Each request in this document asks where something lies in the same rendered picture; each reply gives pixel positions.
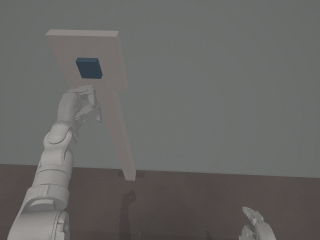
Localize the robot left forearm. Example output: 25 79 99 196
7 121 79 240

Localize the robot left hand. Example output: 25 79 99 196
57 85 102 130

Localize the robot left upper arm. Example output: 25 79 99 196
10 209 70 240

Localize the button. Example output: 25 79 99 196
75 57 103 79

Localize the panel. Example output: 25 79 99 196
45 29 136 181

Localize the robot right hand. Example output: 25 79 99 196
238 206 276 240

